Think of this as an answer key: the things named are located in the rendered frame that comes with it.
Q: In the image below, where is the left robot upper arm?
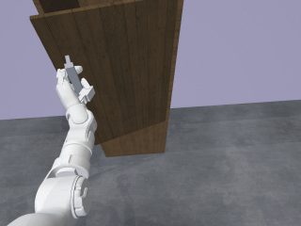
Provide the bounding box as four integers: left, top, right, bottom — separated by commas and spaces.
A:
7, 175, 92, 226

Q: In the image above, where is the left robot hand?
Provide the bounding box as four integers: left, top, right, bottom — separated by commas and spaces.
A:
55, 66, 95, 111

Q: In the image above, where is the left robot forearm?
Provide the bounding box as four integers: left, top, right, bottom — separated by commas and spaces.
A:
35, 104, 98, 213

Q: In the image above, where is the handle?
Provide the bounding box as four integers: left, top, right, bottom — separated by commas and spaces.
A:
64, 55, 83, 96

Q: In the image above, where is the cupboard door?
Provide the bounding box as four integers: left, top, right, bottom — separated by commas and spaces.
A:
29, 0, 178, 146

